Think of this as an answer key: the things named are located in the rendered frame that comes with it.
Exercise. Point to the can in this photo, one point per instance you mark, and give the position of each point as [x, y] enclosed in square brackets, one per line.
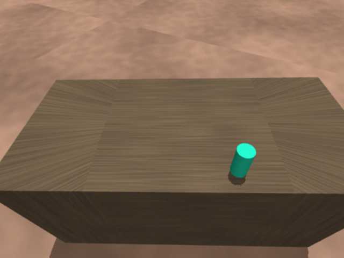
[242, 160]

